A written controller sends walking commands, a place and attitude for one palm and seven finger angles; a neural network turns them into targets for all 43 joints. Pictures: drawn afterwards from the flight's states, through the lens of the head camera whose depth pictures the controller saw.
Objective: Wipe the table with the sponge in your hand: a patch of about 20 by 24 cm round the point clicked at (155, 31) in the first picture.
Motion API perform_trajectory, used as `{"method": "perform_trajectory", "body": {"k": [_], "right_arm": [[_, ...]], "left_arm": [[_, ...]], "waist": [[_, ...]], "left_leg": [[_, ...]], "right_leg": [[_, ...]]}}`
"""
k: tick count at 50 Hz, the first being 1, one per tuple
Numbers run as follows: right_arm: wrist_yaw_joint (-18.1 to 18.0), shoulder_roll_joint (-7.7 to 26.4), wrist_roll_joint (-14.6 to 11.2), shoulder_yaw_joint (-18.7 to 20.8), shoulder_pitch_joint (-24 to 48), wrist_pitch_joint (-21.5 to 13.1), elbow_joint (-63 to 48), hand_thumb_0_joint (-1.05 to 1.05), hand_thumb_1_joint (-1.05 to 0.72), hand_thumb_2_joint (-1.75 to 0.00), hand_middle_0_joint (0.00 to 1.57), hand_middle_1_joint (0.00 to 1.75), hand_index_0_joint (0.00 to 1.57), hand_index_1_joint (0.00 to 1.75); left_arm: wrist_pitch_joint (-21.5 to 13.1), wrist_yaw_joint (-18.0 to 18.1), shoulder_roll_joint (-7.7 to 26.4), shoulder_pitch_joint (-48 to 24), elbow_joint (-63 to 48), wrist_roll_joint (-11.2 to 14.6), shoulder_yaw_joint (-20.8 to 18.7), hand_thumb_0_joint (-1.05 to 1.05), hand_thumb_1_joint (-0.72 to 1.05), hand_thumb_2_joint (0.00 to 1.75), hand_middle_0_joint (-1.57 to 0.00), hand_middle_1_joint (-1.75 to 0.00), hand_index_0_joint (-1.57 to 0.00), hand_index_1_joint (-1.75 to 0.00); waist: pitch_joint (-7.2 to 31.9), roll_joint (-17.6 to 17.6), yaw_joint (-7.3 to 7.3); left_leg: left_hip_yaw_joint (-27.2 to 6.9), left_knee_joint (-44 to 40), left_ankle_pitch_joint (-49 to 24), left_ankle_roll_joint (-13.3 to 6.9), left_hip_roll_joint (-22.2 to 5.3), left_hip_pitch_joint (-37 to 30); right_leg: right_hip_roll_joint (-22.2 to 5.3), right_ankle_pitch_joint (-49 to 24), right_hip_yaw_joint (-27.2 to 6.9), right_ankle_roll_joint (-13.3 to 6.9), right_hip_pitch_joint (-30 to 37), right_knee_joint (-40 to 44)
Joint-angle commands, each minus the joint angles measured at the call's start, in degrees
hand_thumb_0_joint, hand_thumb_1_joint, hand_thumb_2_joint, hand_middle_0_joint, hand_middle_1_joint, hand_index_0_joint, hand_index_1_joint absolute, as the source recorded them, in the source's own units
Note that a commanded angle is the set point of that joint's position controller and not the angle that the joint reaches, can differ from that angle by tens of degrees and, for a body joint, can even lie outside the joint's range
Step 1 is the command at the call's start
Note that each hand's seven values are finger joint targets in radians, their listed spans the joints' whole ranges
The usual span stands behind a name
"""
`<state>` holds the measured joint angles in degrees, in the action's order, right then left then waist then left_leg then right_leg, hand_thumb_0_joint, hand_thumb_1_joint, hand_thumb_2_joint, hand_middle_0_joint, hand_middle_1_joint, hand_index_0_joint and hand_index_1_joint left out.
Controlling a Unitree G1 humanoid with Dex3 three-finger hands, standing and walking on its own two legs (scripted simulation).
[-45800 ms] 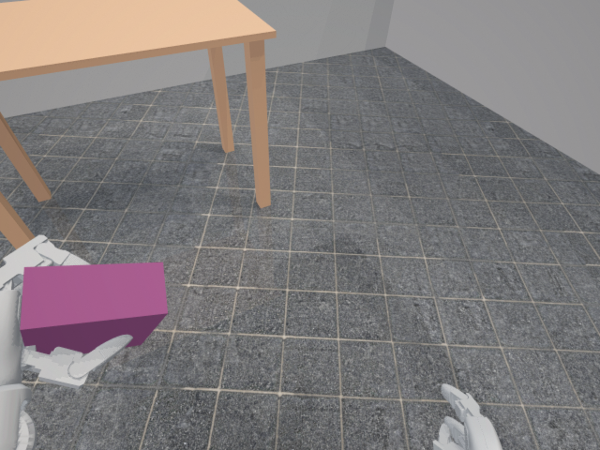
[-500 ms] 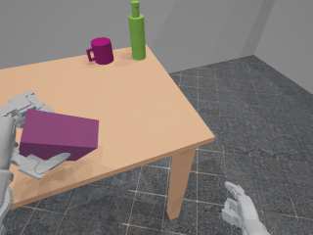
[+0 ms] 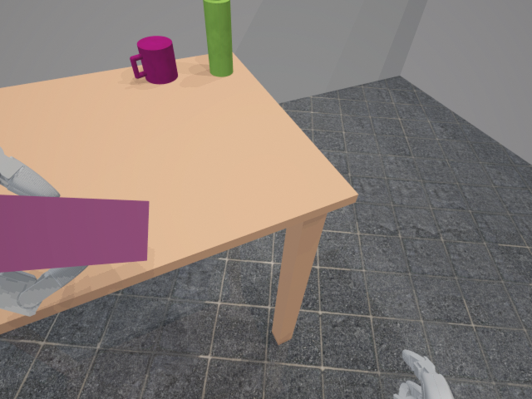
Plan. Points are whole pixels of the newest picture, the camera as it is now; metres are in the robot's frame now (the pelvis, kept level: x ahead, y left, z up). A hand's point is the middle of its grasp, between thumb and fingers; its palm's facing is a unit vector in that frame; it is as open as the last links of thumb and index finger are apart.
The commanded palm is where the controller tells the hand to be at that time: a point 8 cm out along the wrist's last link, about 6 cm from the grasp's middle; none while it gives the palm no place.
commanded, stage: step back with the hand held close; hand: left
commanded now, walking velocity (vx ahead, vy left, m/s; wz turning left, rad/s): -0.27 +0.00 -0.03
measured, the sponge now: (80, 228) +0.23 +0.20 +0.23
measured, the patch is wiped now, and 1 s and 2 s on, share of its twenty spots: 0.90 0.90 0.90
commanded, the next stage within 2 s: stop stepping back and stand still in 0.58 s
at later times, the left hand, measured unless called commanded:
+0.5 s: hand out of the picture +0.12 +0.26 +0.26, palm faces +0.46 -0.79 -0.41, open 9.5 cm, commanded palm +0.06 +0.29 +0.28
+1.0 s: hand out of the picture -0.03 +0.26 +0.25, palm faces +0.47 -0.81 -0.34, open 9.5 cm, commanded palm -0.09 +0.29 +0.28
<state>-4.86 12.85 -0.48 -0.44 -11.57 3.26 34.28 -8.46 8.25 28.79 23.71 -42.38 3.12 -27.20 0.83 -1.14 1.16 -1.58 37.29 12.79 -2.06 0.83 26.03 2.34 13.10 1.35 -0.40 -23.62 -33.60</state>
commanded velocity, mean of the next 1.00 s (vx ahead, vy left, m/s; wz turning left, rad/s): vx -0.14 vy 0.00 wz -0.02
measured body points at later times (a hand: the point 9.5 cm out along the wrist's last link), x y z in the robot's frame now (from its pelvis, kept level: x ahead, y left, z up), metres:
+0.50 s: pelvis -0.11 +0.01 +0.01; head -0.08 +0.04 +0.46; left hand +0.09 +0.30 +0.28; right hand +0.09 -0.20 -0.06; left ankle -0.02 +0.11 -0.72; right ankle -0.14 -0.11 -0.68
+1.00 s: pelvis -0.25 +0.02 +0.01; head -0.28 +0.02 +0.46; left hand -0.06 +0.30 +0.27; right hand -0.14 -0.24 -0.07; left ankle -0.20 +0.13 -0.72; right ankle -0.27 -0.09 -0.71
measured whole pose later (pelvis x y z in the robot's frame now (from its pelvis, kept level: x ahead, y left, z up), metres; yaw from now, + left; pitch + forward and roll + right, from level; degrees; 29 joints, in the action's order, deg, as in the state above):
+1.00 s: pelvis -0.25 +0.02 +0.01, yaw -1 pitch +1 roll -2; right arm -4.2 12.4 -0.6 -0.4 -16.9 -1.5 35.7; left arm -5.8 8.7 23.3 21.3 -33.1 2.8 -26.9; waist 5.9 -0.9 3.1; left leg -2.1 31.2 14.5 -0.6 -0.7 21.0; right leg 2.0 23.9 2.4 -0.8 -16.4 -35.8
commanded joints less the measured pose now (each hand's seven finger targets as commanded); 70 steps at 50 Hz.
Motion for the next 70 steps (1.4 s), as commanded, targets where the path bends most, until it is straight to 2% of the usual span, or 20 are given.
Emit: {"method": "perform_trajectory", "body": {"k": [1, 5, 9, 12, 16, 18, 21, 29, 34, 37, 40, 45, 49, 50, 52, 59, 63, 66, 68, 70], "right_arm": [[-0.58, 7.55, -0.22, 3.26, 5.05, -4.65, -10.29, 0.0, -0.9, -0.9, 0.2, 0.3, 0.2, 0.3], [0.27, 7.12, -0.39, 2.84, 6.88, -5.3, -9.9, 0.0, -0.9, -0.9, 0.2, 0.3, 0.2, 0.3], [0.83, 5.44, -1.16, 2.68, 8.22, -4.4, -8.23, 0.0, -0.9, -0.9, 0.2, 0.3, 0.2, 0.3], [0.76, 4.08, -0.34, 2.31, 9.51, -3.3, -8.88, 0.0, -0.9, -0.9, 0.2, 0.3, 0.2, 0.3], [-0.08, 5.07, 0.17, 2.37, 9.25, -1.79, -9.17, 0.0, -0.9, -0.9, 0.2, 0.3, 0.2, 0.3], [0.31, 5.41, -0.07, 2.89, 8.4, -2.02, -10.7, 0.0, -0.9, -0.9, 0.2, 0.3, 0.2, 0.3], [1.78, 4.57, 0.61, 3.88, 5.21, -4.88, -8.81, 0.0, -0.9, -0.9, 0.2, 0.3, 0.2, 0.3], [2.54, 5.3, 0.69, 2.57, 8.62, -7.2, -8.1, 0.0, -0.9, -0.9, 0.2, 0.3, 0.2, 0.3], [1.16, 2.89, -0.06, 2.11, 8.82, -6.81, -7.08, 0.0, -0.9, -0.9, 0.2, 0.3, 0.2, 0.3], [0.64, 2.52, -1.1, 1.8, 6.43, -5.99, -8.46, 0.0, -0.9, -0.9, 0.2, 0.3, 0.2, 0.3], [0.12, 5.61, -1.51, 2.37, 5.83, -5.44, -8.26, 0.0, -0.9, -0.9, 0.2, 0.3, 0.2, 0.3], [0.25, 6.73, -0.95, 1.9, 6.5, -7.19, -10.23, 0.0, -0.9, -0.9, 0.2, 0.3, 0.2, 0.3], [1.34, 5.87, 0.35, 1.42, 5.9, -8.79, -7.23, 0.0, -0.9, -0.9, 0.2, 0.3, 0.2, 0.3], [1.2, 6.12, 0.54, 1.72, 6.36, -8.68, -7.75, 0.0, -0.9, -0.9, 0.2, 0.3, 0.2, 0.3], [1.49, 5.98, 0.71, 2.57, 5.8, -8.37, -6.3, 0.0, -0.9, -0.9, 0.2, 0.3, 0.2, 0.3], [-0.33, 4.34, 0.09, 1.11, 5.72, -9.24, -4.98, 0.0, -0.9, -0.9, 0.2, 0.3, 0.2, 0.3], [-0.05, 5.4, -0.92, 1.26, 5.04, -9.55, -7.22, 0.0, -0.9, -0.9, 0.2, 0.3, 0.2, 0.3], [0.82, 4.9, -0.42, 0.88, 6.03, -10.41, -7.24, 0.0, -0.9, -0.9, 0.2, 0.3, 0.2, 0.3], [1.74, 4.38, -0.25, 1.82, 6.28, -10.18, -7.25, 0.0, -0.9, -0.9, 0.2, 0.3, 0.2, 0.3], [2.51, 5.01, -0.7, 1.87, 6.85, -10.83, -5.93, 0.0, -0.9, -0.9, 0.2, 0.3, 0.2, 0.3]], "left_arm": [[-2.98, 2.34, 7.24, -11.95, -3.99, -0.3, -7.26, 0.0, 0.1, 1.3, -1.2, -1.6, -1.2, -1.6], [-2.37, 1.06, 4.98, -13.72, -2.03, 0.35, -2.84, 0.0, 0.1, 1.3, -1.2, -1.6, -1.2, -1.6], [-3.33, 0.78, 5.33, -16.18, -6.66, 0.38, 0.68, 0.0, 0.1, 1.3, -1.2, -1.6, -1.2, -1.6], [-3.57, 0.67, 8.44, -13.36, -10.69, 0.35, -2.74, 0.0, 0.1, 1.3, -1.2, -1.6, -1.2, -1.6], [-3.7, 0.7, 9.55, -11.2, -10.78, 0.83, -6.26, 0.0, 0.1, 1.3, -1.2, -1.6, -1.2, -1.6], [-3.46, 0.9, 10.0, -8.91, -9.97, 1.35, -8.05, 0.0, 0.1, 1.3, -1.2, -1.6, -1.2, -1.6], [-3.28, 0.91, 7.48, -9.15, -10.36, 1.7, -6.89, 0.0, 0.1, 1.3, -1.2, -1.6, -1.2, -1.6], [-1.41, 1.01, 5.33, -12.4, -11.27, 1.41, -2.09, 0.0, 0.1, 1.3, -1.2, -1.6, -1.2, -1.6], [-4.64, 0.72, 9.54, -13.86, -12.47, 0.39, -4.19, 0.0, 0.1, 1.3, -1.2, -1.6, -1.2, -1.6], [-1.89, 0.65, 7.78, -9.58, -2.26, 1.16, -6.83, 0.0, 0.1, 1.3, -1.2, -1.6, -1.2, -1.6], [-1.53, 1.11, 7.18, -12.62, 1.23, 1.7, -6.01, 0.0, 0.1, 1.3, -1.2, -1.6, -1.2, -1.6], [-2.75, 0.81, 6.86, -12.2, -6.76, 1.04, -5.35, 0.0, 0.1, 1.3, -1.2, -1.6, -1.2, -1.6], [-1.79, 1.76, 4.35, -10.31, -6.36, -0.36, -2.21, 0.0, 0.1, 1.3, -1.2, -1.6, -1.2, -1.6], [-1.62, 1.73, 5.5, -11.09, -6.89, -0.57, -2.64, 0.0, 0.1, 1.3, -1.2, -1.6, -1.2, -1.6], [-1.74, 0.91, 6.44, -16.96, -6.68, -0.4, -2.56, 0.0, 0.1, 1.3, -1.2, -1.6, -1.2, -1.6], [-2.38, 1.69, 5.41, -20.61, 1.76, 0.07, -1.84, 0.0, 0.1, 1.3, -1.2, -1.6, -1.2, -1.6], [-2.09, 1.82, 5.58, -18.5, 0.43, 0.46, -4.13, 0.0, 0.1, 1.3, -1.2, -1.6, -1.2, -1.6], [-1.53, 1.49, 4.99, -15.28, -0.93, 0.01, -3.88, 0.0, 0.1, 1.3, -1.2, -1.6, -1.2, -1.6], [-1.45, 0.99, 5.48, -13.42, -0.76, 0.47, -4.06, 0.0, 0.1, 1.3, -1.2, -1.6, -1.2, -1.6], [-2.53, 0.64, 6.42, -17.97, -4.52, 0.75, -3.8, 0.0, 0.1, 1.3, -1.2, -1.6, -1.2, -1.6]], "waist": [[8.82, -13.11, -1.23], [5.96, -6.78, -1.24], [10.57, 9.9, -0.44], [8.45, 6.52, -0.68], [8.98, -6.28, -1.08], [16.97, -11.24, -1.49], [17.34, -11.39, -1.36], [11.97, -12.59, -2.07], [9.21, 11.41, -1.7], [10.97, 9.03, -0.31], [7.44, -0.95, 0.36], [5.81, -16.84, -0.13], [5.69, -10.35, -1.5], [4.64, -4.44, -1.87], [1.66, 11.09, -1.21], [1.63, 0.52, -0.12], [3.35, -11.67, -0.92], [0.66, -10.08, -1.83], [-1.13, 14.59, -1.28], [0.18, 9.24, -0.44]], "left_leg": [[-16.29, -25.12, 20.22, -3.52, -13.03, 11.35], [-12.4, -18.72, 10.56, -2.41, -10.12, 2.34], [-3.36, 1.71, -4.69, 1.85, -3.78, -10.36], [-2.9, 11.73, 4.12, 2.62, -3.04, -6.77], [-7.06, -10.51, -16.47, 1.56, -8.22, -6.76], [-12.76, -15.29, -35.58, -1.03, -14.37, -12.18], [-14.54, -17.56, -32.16, -5.4, -18.78, -15.27], [-7.65, -23.91, -3.04, -1.52, -13.5, -7.37], [-1.47, 22.28, 11.67, 5.02, -1.27, -3.17], [-0.89, 13.62, 6.47, 3.02, -4.32, -1.48], [-1.49, -8.02, 1.38, 1.16, -4.78, -12.18], [-15.69, -28.21, 31.38, -1.67, -9.95, 0.2], [-10.42, -22.56, 28.8, -2.29, -9.66, 5.74], [-5.66, -12.96, 26.24, -1.24, -6.12, 8.88], [1.42, 21.98, 11.58, 1.54, -0.92, 12.49], [6.1, -3.31, 10.72, -0.42, -3.79, -14.28], [-17.07, -22.78, 30.11, -5.98, -16.44, -7.11], [-7.75, -14.79, 26.44, -3.11, -11.46, 4.04], [1.59, 10.48, 14.57, 0.79, -3.01, 8.19], [-0.28, 20.78, 10.51, 1.96, -3.91, 6.86]], "right_leg": [[1.11, 6.11, -1.58, 0.58, 17.03, -10.56], [-0.84, 5.21, -4.46, -0.75, 10.0, 2.33], [-14.62, -18.38, -16.72, -4.57, 3.64, 13.93], [-18.77, -27.35, -16.76, -7.17, 2.01, 12.94], [-8.78, -24.97, -9.15, -1.93, 7.12, 2.99], [-0.31, -0.41, -3.32, 0.95, 8.41, -8.17], [1.31, 18.02, -6.35, 0.98, 0.9, -25.67], [1.23, 10.31, -1.63, -0.5, 13.1, 0.72], [-21.72, -27.76, -17.79, -10.0, -0.09, 19.24], [-18.02, -33.56, -11.06, -7.49, 10.35, 8.02], [-12.27, -4.84, -8.77, -3.88, 3.98, 6.85], [1.08, 11.77, 1.81, 0.44, 9.32, -3.26], [1.48, 12.64, 4.38, -1.76, 18.48, 1.33], [-1.39, 13.59, 0.17, -3.67, 20.02, 8.56], [-22.55, 24.88, -33.02, -13.47, 11.0, 26.41], [-13.51, 24.41, -11.28, -8.34, -2.71, 12.83], [0.16, 17.09, 3.45, -0.29, 1.7, -11.57], [-0.77, 9.87, 2.1, -0.74, 13.23, 2.71], [-12.48, 15.92, -20.67, -6.77, 11.44, 17.91], [-20.19, -4.9, -26.27, -11.43, 12.24, 18.78]]}}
